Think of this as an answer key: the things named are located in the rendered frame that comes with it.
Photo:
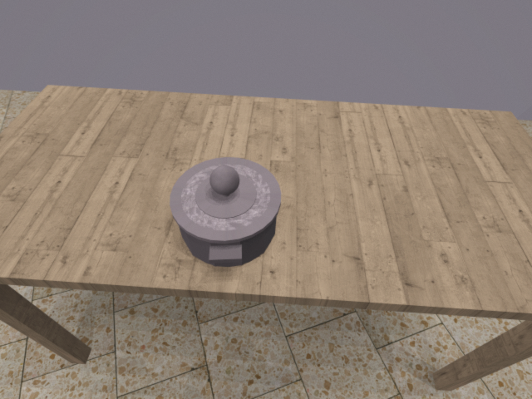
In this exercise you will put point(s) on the lid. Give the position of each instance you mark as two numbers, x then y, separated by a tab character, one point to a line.
223	219

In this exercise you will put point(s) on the table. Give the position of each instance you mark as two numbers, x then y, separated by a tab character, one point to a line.
411	209

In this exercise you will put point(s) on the pot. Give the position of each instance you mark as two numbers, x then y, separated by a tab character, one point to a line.
232	254

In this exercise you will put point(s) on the knob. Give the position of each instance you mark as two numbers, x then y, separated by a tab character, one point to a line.
224	180

